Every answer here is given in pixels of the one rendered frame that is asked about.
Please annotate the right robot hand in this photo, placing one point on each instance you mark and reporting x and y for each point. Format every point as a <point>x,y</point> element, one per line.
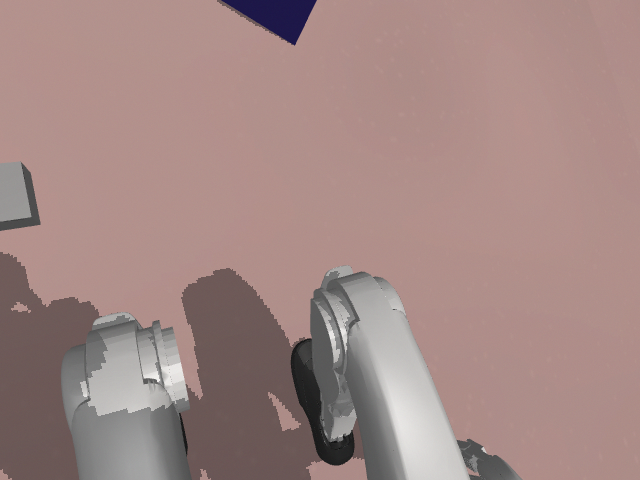
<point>489,467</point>

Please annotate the right robot foot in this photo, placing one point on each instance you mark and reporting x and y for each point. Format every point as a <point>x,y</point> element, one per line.
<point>308,393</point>

